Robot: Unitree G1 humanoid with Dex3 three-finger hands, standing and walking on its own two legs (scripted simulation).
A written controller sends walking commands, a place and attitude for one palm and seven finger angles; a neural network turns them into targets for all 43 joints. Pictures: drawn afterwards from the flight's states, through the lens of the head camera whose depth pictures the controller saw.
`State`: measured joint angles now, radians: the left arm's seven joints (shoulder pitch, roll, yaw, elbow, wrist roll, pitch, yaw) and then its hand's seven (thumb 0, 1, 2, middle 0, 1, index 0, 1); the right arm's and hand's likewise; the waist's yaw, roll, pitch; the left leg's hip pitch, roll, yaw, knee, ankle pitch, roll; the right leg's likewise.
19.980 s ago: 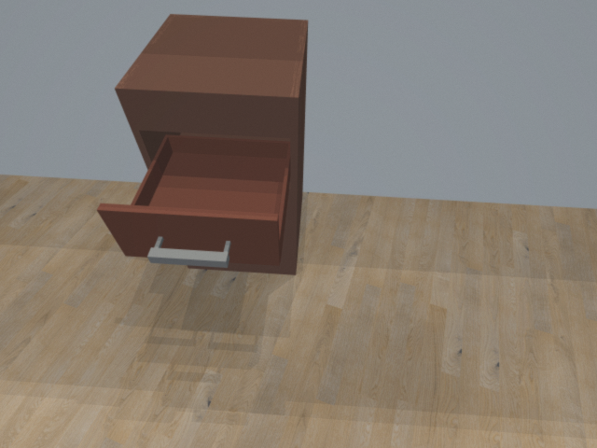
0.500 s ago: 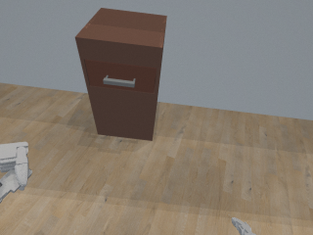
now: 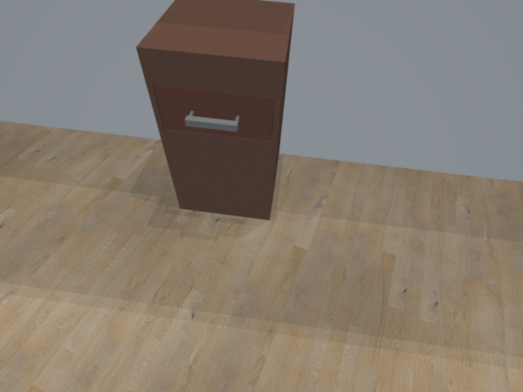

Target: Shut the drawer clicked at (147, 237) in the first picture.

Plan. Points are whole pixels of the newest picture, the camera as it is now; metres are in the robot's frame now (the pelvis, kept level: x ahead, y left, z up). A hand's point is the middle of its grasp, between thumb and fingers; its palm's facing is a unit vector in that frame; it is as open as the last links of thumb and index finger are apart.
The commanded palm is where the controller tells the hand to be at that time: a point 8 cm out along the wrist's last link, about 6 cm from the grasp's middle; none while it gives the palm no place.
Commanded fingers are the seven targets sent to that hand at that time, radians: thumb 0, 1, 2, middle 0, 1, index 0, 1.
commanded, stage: let the arm hang, fingers relaxed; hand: left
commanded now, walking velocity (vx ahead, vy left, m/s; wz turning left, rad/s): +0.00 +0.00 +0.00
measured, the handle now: (213, 119) +0.93 +0.19 -0.19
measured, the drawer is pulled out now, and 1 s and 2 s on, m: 0.00 0.00 0.00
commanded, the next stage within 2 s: look to check the result in 0.62 s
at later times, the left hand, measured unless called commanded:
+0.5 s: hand out of the picture +0.04 +0.17 -0.17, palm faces -0.01 -0.98 -0.19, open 7.3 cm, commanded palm none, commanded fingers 0.00 0.90 0.90 -0.20 -0.30 -0.20 -0.30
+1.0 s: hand out of the picture +0.05 +0.17 -0.17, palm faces -0.01 -0.98 -0.18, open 7.4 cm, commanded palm none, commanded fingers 0.00 0.90 0.90 -0.20 -0.30 -0.20 -0.30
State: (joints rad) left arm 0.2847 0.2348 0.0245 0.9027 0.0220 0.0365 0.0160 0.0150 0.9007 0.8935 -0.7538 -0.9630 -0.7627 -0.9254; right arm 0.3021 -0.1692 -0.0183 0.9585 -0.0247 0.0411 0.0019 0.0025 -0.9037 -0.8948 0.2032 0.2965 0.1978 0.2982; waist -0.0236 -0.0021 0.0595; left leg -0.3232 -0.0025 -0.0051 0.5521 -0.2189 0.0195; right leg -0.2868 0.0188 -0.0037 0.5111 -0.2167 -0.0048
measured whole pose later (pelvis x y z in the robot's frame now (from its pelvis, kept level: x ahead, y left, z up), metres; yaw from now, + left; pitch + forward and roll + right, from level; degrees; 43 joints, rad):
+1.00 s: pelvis +0.04 +0.01 +0.01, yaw -2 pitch -1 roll +0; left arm 0.26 0.14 0.01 1.14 0.01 0.00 0.03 0.01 0.91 0.89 -0.20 -0.30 -0.20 -0.30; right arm 0.28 -0.12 -0.02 1.14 -0.01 -0.01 -0.03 0.00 -0.90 -0.89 0.20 0.30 0.20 0.30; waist -0.01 0.00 0.06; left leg -0.18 -0.02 0.03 0.41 -0.22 0.03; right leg -0.17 0.00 0.04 0.41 -0.22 0.01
